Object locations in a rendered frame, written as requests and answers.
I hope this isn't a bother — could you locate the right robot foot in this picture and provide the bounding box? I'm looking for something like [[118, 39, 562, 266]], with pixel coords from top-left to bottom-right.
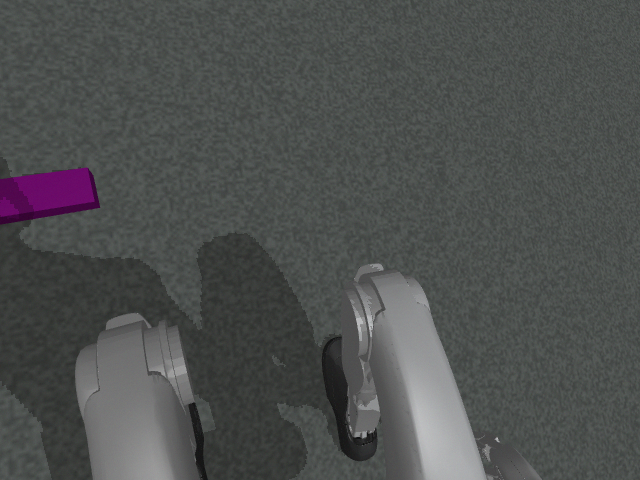
[[322, 337, 377, 461]]

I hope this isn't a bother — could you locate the left robot foot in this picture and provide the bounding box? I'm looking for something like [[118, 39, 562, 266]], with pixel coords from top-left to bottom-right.
[[188, 402, 208, 480]]

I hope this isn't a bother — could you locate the right robot hand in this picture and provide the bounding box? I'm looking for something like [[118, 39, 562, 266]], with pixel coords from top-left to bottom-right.
[[473, 430, 542, 480]]

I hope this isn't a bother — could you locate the small box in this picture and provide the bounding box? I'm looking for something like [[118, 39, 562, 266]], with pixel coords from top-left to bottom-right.
[[0, 167, 100, 225]]

